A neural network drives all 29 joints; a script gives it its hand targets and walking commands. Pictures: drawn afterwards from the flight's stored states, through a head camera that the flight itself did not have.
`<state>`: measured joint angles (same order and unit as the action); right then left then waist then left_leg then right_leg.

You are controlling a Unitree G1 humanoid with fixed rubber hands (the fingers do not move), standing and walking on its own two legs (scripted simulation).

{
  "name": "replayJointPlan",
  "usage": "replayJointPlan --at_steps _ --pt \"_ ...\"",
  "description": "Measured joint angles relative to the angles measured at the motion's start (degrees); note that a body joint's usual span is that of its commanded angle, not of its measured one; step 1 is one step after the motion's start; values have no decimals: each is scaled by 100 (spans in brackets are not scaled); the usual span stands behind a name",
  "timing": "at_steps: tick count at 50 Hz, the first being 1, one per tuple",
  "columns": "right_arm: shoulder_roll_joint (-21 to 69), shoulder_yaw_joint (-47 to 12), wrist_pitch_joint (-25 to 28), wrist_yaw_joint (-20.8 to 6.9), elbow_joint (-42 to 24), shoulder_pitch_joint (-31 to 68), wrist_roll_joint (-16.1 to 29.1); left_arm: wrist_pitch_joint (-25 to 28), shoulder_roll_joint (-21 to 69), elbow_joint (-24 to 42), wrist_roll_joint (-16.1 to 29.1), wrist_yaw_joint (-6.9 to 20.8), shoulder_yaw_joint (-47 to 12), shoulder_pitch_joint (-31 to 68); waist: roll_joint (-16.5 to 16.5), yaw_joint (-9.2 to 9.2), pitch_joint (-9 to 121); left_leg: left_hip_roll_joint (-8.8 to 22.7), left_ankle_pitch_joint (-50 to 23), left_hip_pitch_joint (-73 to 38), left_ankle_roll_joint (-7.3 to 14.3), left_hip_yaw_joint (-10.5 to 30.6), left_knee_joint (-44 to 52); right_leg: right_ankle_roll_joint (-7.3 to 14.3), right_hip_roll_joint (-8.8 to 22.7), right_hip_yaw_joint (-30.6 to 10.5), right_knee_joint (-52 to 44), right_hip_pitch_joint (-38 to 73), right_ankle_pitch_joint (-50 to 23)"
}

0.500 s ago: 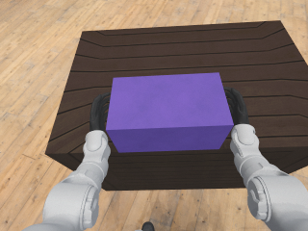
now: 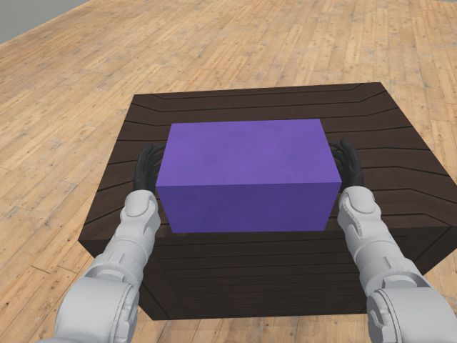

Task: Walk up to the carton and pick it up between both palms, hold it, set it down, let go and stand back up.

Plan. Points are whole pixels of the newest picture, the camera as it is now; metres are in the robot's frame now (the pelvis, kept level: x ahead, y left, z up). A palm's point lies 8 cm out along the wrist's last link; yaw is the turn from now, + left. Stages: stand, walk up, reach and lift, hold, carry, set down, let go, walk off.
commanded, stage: reach and lift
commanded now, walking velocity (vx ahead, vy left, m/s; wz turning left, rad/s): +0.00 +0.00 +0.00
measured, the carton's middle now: (246, 175) +0.43 +0.01 +0.06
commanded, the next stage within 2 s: hold in 1.68 s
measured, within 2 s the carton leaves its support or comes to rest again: neither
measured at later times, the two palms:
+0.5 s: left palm (136, 181) +0.37 +0.20 +0.11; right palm (357, 178) +0.38 -0.18 +0.11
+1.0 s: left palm (125, 180) +0.34 +0.20 +0.15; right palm (368, 182) +0.35 -0.18 +0.14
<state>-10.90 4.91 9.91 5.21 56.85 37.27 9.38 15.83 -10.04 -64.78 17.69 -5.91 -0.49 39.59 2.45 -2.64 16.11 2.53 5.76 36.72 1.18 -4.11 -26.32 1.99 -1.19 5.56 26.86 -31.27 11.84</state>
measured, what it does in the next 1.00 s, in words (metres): stands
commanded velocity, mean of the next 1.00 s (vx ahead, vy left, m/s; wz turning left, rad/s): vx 0.00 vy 0.00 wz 0.00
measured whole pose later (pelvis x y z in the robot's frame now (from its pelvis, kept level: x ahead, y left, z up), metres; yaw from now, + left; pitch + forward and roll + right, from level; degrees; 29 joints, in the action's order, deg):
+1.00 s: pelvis +0.00 +0.00 +0.02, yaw +1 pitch -2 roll -1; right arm -5.1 8.0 -15.7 6.4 26.4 26.2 7.6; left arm -27.8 -2.8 -12.3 -6.9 -1.3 15.4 24.8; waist -1.6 1.1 2.4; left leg 1.8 4.2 11.2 0.6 -4.1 -17.9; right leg 2.0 -1.4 5.4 17.1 -5.2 9.7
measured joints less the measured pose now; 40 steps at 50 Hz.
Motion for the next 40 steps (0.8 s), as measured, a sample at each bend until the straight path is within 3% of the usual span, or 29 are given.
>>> replayJointPlan --at_steps 6,13,27,33,40 --pt "140 373 -355 18 -127 96 -201 -488 -31 61 -475 98 378 279 -100 48 -287 -34 -129 -636 -14 -5 339 9 7 -5 -282 608 -96" --pt "235 375 -631 65 -373 -121 -178 -953 9 521 -822 154 618 26 -205 78 -569 -46 -187 -1296 -36 -10 646 10 -12 -16 -672 1305 -201" --pt "178 59 -1669 139 -1876 -868 218 -2588 178 3072 -1061 -67 674 -1139 -222 152 -726 -50 -96 -1756 -55 6 720 -6 -26 -13 -935 1856 -209" --pt "232 63 -2198 225 -2647 -1009 236 -3412 327 4150 -1480 60 1022 -1308 -237 221 -925 -54 -83 -2007 -53 -26 762 -17 -22 -48 -946 2081 -190" --pt "339 40 -2563 273 -3210 -1154 143 -4018 601 5024 -2057 329 1433 -1516 -277 305 -1166 -45 -62 -2363 -56 -44 794 -20 -35 -73 -1027 2451 -203"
